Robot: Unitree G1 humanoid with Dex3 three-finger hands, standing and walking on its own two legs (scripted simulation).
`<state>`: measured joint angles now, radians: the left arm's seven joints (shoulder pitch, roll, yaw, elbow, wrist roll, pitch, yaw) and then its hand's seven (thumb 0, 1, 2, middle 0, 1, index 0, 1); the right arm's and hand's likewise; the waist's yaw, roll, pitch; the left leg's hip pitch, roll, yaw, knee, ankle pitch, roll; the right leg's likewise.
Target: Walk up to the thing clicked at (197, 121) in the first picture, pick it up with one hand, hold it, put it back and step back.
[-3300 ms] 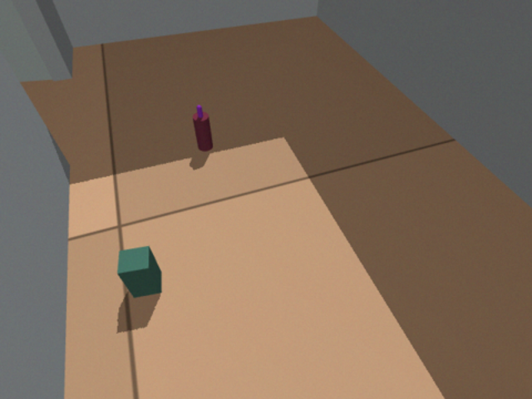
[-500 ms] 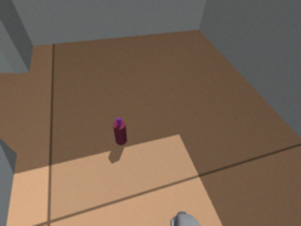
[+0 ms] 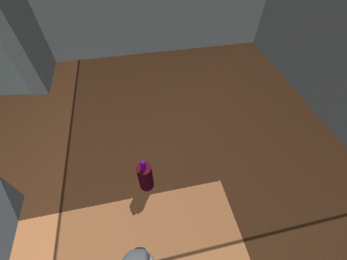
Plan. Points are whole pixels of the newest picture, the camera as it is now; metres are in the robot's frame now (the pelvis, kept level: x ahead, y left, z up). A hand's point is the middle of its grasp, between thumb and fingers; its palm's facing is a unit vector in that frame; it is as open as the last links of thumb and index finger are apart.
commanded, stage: walk up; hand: left
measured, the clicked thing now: (144, 174) +0.65 +0.20 -0.64
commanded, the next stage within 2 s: none
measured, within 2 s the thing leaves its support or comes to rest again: neither
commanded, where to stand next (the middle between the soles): +0.30 +0.00 m, yaw +0 degrees
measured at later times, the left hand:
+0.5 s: hand (77, 229) +0.22 +0.28 -0.14, palm faces -0.08 -0.92 -0.40, open 7.4 cm
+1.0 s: hand (95, 207) +0.29 +0.25 -0.17, palm faces +0.00 -0.93 -0.36, open 7.4 cm
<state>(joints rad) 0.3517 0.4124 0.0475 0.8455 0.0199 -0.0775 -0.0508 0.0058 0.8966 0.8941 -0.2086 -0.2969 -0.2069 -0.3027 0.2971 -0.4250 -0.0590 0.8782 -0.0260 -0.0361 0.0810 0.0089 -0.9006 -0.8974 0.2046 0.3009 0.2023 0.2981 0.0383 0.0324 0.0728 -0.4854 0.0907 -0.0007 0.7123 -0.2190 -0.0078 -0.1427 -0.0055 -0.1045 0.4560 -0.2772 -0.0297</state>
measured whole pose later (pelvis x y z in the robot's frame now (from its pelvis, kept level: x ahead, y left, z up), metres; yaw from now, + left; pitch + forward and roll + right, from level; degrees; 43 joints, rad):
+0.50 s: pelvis +0.16 -0.01 -0.01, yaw -1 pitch -3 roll +2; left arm 0.29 0.43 0.05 0.90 0.02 -0.05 -0.07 0.01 0.90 0.89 -0.20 -0.30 -0.20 -0.30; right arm 0.35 -0.43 -0.05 0.83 -0.02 -0.06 0.05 0.01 -0.89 -0.90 0.21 0.30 0.21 0.30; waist -0.02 -0.01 0.07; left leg -0.16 0.05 0.08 0.56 -0.35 -0.01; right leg -0.40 -0.08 -0.02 0.62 -0.20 0.00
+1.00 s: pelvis +0.21 -0.01 -0.02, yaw +1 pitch -3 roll +0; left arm 0.18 0.39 0.00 0.92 -0.01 -0.01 0.01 0.01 0.90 0.89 -0.21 -0.30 -0.21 -0.30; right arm 0.20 -0.38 -0.03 0.96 -0.02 0.00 0.02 0.01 -0.90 -0.90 0.20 0.30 0.20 0.30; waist 0.02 -0.02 0.11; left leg -0.34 0.02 0.01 0.66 -0.26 0.00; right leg -0.34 -0.05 -0.05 0.71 -0.38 -0.01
